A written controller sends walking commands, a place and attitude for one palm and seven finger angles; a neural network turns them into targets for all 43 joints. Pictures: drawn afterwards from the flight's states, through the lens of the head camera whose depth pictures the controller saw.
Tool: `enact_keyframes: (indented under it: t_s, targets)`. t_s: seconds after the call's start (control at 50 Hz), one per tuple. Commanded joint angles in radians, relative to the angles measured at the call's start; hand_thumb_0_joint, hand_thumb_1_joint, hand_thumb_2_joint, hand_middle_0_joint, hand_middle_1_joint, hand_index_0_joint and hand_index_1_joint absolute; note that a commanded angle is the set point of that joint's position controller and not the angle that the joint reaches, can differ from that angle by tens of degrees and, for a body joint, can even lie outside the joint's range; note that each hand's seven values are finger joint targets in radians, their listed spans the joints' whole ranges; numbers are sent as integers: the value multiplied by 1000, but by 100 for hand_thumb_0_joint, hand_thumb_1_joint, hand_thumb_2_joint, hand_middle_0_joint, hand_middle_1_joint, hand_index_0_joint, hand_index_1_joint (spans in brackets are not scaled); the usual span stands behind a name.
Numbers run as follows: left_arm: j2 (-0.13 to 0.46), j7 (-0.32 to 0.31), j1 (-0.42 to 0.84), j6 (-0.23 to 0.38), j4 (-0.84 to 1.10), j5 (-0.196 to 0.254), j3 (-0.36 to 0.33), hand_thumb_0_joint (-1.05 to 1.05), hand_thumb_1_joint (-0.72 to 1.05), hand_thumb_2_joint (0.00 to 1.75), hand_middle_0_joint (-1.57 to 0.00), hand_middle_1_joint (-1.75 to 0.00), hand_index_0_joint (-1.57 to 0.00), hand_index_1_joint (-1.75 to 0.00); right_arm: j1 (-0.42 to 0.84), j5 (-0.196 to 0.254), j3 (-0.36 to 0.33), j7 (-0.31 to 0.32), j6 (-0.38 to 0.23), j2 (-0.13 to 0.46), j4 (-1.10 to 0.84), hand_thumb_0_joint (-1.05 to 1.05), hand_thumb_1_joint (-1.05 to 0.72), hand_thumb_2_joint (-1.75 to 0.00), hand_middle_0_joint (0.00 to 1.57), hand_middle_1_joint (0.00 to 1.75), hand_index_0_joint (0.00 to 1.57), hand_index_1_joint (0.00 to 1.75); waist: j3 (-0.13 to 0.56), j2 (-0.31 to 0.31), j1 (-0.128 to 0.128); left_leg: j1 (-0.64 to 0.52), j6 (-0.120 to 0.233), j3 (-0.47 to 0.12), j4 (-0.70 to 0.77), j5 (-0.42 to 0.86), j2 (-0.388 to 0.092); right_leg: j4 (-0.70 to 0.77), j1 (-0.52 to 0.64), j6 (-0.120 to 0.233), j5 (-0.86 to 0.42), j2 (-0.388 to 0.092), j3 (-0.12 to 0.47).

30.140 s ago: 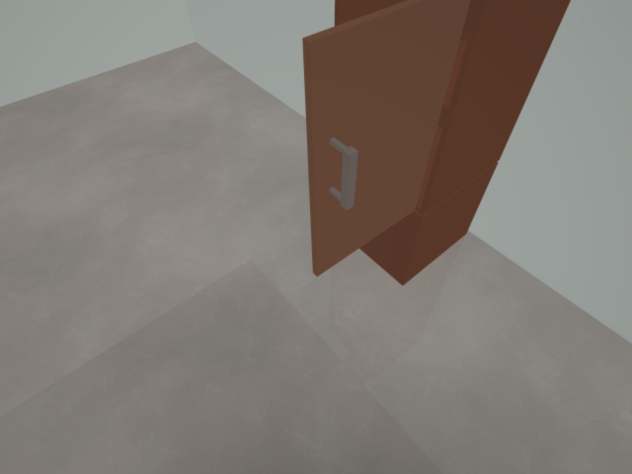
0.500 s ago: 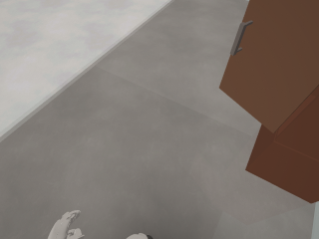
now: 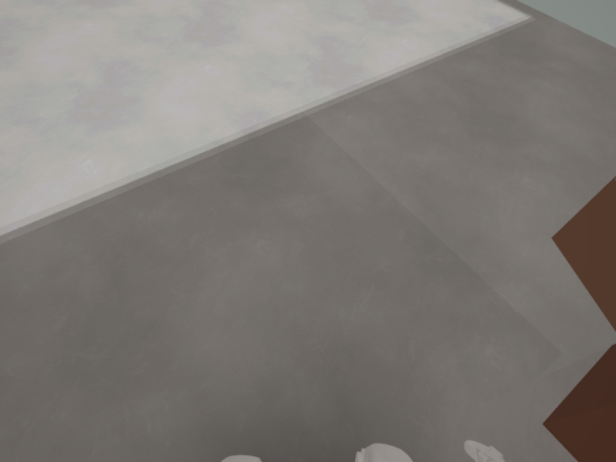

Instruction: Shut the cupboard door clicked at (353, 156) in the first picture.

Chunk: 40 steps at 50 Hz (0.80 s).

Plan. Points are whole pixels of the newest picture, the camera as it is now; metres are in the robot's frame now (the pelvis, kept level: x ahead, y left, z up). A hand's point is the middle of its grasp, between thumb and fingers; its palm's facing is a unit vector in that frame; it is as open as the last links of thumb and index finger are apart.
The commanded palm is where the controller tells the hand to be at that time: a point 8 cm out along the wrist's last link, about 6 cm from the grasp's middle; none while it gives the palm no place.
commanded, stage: walk to a spot facing it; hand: left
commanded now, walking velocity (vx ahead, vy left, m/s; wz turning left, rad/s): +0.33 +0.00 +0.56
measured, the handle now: out of the picture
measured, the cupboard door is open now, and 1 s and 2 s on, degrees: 65 65 65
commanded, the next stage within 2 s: turn to face it in 0.62 s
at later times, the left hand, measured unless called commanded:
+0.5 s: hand (200, 457) +0.13 +0.16 -0.15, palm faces +0.36 -0.91 -0.22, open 7.3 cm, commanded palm none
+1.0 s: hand (145, 385) +0.22 +0.27 -0.16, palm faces +0.47 -0.87 -0.18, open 7.4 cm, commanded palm none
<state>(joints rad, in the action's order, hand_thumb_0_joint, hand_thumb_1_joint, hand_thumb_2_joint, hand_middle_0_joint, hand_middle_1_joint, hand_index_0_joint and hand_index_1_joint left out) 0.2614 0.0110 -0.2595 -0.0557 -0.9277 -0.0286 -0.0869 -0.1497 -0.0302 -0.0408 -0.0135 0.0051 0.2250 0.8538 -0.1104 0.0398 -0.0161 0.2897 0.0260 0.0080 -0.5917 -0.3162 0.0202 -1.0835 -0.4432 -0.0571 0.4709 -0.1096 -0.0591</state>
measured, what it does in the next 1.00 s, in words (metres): walks ahead, turning left: right foot, then left foot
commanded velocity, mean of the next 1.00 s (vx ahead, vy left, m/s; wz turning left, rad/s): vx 0.12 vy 0.00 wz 0.22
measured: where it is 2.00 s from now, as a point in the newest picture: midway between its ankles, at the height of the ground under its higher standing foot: (269, 407)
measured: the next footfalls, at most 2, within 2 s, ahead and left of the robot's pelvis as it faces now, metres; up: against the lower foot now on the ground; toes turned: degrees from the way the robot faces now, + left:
right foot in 0.24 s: +0.18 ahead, -0.14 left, +0.00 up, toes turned +4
left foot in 0.68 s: +0.30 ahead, +0.15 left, +0.00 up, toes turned +31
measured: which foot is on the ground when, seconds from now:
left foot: down 0.00-0.24, up 0.26-0.66, down 0.68-1.00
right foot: up 0.00-0.22, down 0.24-0.68, up 0.70-1.00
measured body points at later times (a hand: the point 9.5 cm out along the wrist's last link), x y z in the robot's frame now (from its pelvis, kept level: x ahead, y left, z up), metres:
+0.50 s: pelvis +0.16 -0.03 +0.01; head +0.20 -0.02 +0.46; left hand +0.12 +0.21 -0.13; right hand +0.29 -0.25 -0.14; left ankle +0.14 +0.11 -0.65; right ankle +0.14 -0.14 -0.73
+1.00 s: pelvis +0.26 +0.07 +0.01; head +0.27 +0.11 +0.46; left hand +0.20 +0.31 -0.15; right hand +0.45 -0.08 -0.12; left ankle +0.26 +0.13 -0.73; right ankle +0.35 -0.08 -0.67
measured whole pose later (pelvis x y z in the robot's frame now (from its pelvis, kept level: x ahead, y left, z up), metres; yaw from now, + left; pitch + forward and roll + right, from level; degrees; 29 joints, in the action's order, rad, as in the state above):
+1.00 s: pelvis +0.26 +0.07 +0.01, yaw +25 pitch +0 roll -2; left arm 0.20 0.00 -0.22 -0.05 -0.94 -0.03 -0.06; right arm -0.13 -0.02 -0.01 0.02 0.00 0.15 0.93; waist -0.06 0.01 -0.03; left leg 0.26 0.11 0.14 -0.45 -0.20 0.01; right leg -0.93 -0.48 -0.05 0.34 -0.07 0.00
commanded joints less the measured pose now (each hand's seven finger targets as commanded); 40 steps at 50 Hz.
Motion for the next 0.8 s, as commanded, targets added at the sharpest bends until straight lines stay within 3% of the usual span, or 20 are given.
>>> enact_keyframes:
  t_s: [0.0,0.12,0.18,0.2,0.22,0.24,0.26,0.3,0.32,0.36,0.44,0.52,0.58,0.62,0.64,0.66,0.68,0.72,0.74,0.78]
  targets:
    - [67,14,95,59,135,0,-10,0,90,90,-20,-30,-20,-30,-98,-1,-49,23,-20,208,-20,0,-90,-90,20,30,20,30,91,-176,56,-153,154,-328,339,-54,-235,71,-178,-9,-107,5,36]
    - [57,23,119,70,157,1,-3,0,90,90,-20,-30,-20,-30,-103,-3,-57,17,-21,202,6,0,-90,-90,20,30,20,30,72,-193,45,-71,147,-321,317,-86,-192,380,-3,-17,-175,65,-12]
    - [86,20,-33,85,114,0,-20,0,90,90,-20,-30,-20,-30,-58,6,-57,16,-19,177,4,0,-90,-90,20,30,20,30,91,-127,-43,152,103,-280,163,-131,-127,558,359,-9,-237,93,-14]
    - [158,8,-147,98,86,-7,-39,0,90,90,-20,-30,-20,-30,-55,17,-47,12,-24,124,-8,0,-90,-90,20,30,20,30,137,49,-98,341,56,-201,-42,-217,-36,697,587,26,-58,-51,153]
    - [253,-6,-238,102,75,-17,-58,0,90,90,-20,-30,-20,-30,-72,22,-36,11,-33,59,-37,0,-90,-90,20,30,20,30,216,349,-135,447,3,-50,-412,-333,82,882,661,124,215,-352,542]
    - [231,-16,-197,93,85,-3,-47,0,90,90,-20,-30,-20,-30,-47,10,-50,5,-25,108,-47,0,-90,-90,20,30,20,30,123,224,-95,471,1,-91,-588,-303,7,954,509,174,350,-411,622]
    - [196,-23,-123,98,97,-5,-45,0,90,90,-20,-30,-20,-30,-56,2,-51,3,-27,92,-30,0,-90,-90,20,30,20,30,105,237,-57,494,1,-109,-688,-202,-34,947,443,184,350,-390,611]
    - [88,-23,-26,110,103,-2,-14,0,90,90,-20,-30,-20,-30,-48,-2,-49,-14,-16,75,11,0,-90,-90,20,30,20,30,53,103,0,416,-18,-83,-702,-17,-95,907,301,134,61,-290,276]
    - [64,-21,-23,118,99,0,-7,0,90,90,-20,-30,-20,-30,-67,0,-44,-21,-9,51,26,0,-90,-90,20,30,20,30,62,101,14,382,-27,-56,-680,28,-96,884,292,119,-115,-246,143]
    - [39,-23,-64,129,71,-1,1,0,90,90,-20,-30,-20,-30,-70,4,-40,-28,1,28,36,0,-90,-90,20,30,20,30,67,126,17,389,-38,-17,-635,56,-92,851,339,115,-399,-220,16]
    - [33,-32,-144,137,18,-2,2,0,90,90,-20,-30,-20,-30,13,4,-26,-36,8,-2,11,0,-90,-90,20,30,20,30,73,98,3,422,-42,42,-458,44,-92,784,478,112,-790,-221,-106]
    - [64,-35,-157,125,9,0,2,0,90,90,-20,-30,-20,-30,113,6,-7,-45,13,1,-36,0,-90,-90,20,30,20,30,30,134,-12,347,-26,116,-227,57,-71,746,476,109,-925,-235,-173]
    - [127,-36,-125,118,24,0,-14,0,90,90,-20,-30,-20,-30,44,5,-13,-39,4,37,-39,0,-90,-90,20,30,20,30,102,143,31,149,12,156,-93,31,-11,585,467,104,-1083,-265,-196]
    - [150,-33,-93,107,44,10,-19,0,90,90,-20,-30,-20,-30,-125,-2,-35,-30,0,110,-3,0,-90,-90,20,30,20,30,203,83,126,-167,33,146,52,198,7,302,327,58,-923,-232,-236]
    - [110,-25,-99,101,70,18,-14,0,90,90,-20,-30,-20,-30,-227,-13,-61,-21,-6,232,8,0,-90,-90,20,30,20,30,307,-146,159,-405,128,-152,72,511,-223,6,84,0,-395,-110,-243]
    - [65,-24,-84,93,118,27,3,0,90,90,-20,-30,-20,-30,-288,0,-80,-7,-5,338,15,0,-90,-90,20,30,20,30,386,-284,171,-506,281,-482,106,931,-476,-242,-137,-22,239,8,-113]
    - [80,-41,-43,82,142,21,-1,0,90,90,-20,-30,-20,-30,-282,12,-71,5,-3,326,16,0,-90,-90,20,30,20,30,365,-118,160,-443,289,-432,108,859,-475,-265,-147,-7,193,-2,8]
    - [34,-45,-42,63,103,15,4,0,90,90,-20,-30,-20,-30,-107,11,-48,26,-9,243,-35,0,-90,-90,20,30,20,30,278,-194,96,-202,218,-344,212,458,-411,-235,-141,-7,93,-39,60]
    - [31,-35,-58,52,78,7,6,0,90,90,-20,-30,-20,-30,-29,7,-28,31,-11,187,-51,0,-90,-90,20,30,20,30,207,-174,58,-83,181,-272,260,317,-352,-191,-95,-5,19,-43,62]
    - [0,-27,-127,34,24,-1,13,0,90,90,-20,-30,-20,-30,6,5,-6,37,-21,138,-40,0,-90,-90,20,30,20,30,187,-128,10,-35,131,-178,298,270,-286,-112,-46,-3,-98,-22,60]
